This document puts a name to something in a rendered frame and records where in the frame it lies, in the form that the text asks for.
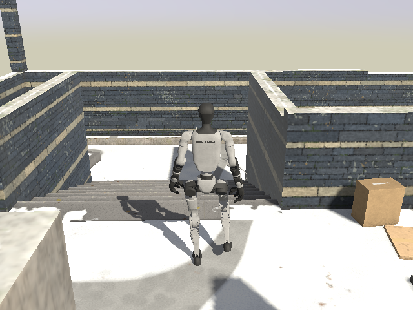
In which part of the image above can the right robot thigh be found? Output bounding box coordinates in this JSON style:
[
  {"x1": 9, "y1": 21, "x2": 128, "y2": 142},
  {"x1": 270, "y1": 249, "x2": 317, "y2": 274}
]
[{"x1": 215, "y1": 179, "x2": 228, "y2": 211}]

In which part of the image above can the right robot forearm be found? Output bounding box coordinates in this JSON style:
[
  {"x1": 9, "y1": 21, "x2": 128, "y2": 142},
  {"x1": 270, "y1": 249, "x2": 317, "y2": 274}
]
[{"x1": 230, "y1": 157, "x2": 243, "y2": 188}]

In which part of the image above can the right robot upper arm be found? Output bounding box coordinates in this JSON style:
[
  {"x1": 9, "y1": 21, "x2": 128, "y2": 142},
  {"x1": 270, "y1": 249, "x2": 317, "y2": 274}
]
[{"x1": 220, "y1": 130, "x2": 237, "y2": 167}]

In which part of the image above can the left robot hand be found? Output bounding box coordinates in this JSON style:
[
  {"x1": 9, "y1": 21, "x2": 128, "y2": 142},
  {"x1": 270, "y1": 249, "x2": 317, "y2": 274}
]
[{"x1": 169, "y1": 180, "x2": 184, "y2": 194}]

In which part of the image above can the left robot forearm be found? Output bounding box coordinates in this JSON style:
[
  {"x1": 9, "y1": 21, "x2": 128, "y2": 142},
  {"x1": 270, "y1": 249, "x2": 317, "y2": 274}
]
[{"x1": 170, "y1": 157, "x2": 183, "y2": 183}]

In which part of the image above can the left robot upper arm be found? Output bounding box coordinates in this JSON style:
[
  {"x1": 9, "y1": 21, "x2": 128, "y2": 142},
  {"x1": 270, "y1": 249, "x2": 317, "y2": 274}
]
[{"x1": 176, "y1": 130, "x2": 193, "y2": 166}]

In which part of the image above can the right robot hand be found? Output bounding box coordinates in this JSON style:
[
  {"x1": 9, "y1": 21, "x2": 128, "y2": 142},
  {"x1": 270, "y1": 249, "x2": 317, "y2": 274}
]
[{"x1": 229, "y1": 186, "x2": 245, "y2": 203}]

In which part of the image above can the robot torso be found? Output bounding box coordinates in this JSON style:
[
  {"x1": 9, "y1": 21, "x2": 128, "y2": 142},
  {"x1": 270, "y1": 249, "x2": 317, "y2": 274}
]
[{"x1": 192, "y1": 128, "x2": 222, "y2": 194}]

